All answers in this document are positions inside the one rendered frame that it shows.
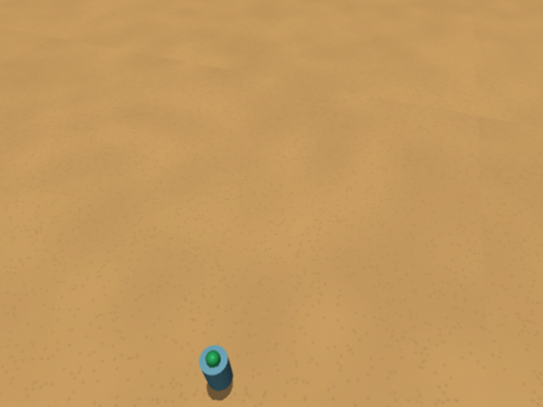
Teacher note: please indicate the bottle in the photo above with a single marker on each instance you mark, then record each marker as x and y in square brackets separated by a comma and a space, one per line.
[215, 365]

